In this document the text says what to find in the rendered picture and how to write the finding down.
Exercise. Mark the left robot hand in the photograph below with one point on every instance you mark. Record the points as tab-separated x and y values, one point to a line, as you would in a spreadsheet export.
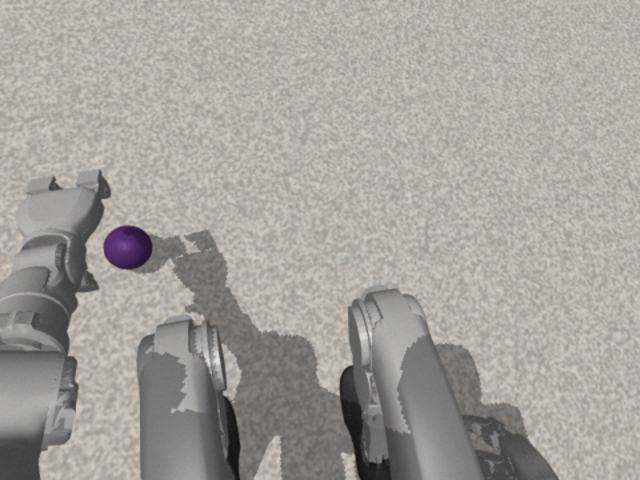
77	210

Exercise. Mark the right robot hand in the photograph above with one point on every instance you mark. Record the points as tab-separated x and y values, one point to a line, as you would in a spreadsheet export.
518	460

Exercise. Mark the left robot arm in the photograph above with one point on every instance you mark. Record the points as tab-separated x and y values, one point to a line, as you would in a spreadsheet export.
38	392

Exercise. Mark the ball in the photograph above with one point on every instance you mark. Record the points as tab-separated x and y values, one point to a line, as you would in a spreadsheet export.
127	247

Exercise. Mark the right robot foot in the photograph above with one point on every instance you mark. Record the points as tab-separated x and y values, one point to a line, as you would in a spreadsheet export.
352	414

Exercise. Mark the left robot foot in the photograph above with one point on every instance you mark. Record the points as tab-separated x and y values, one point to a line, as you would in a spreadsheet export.
234	442

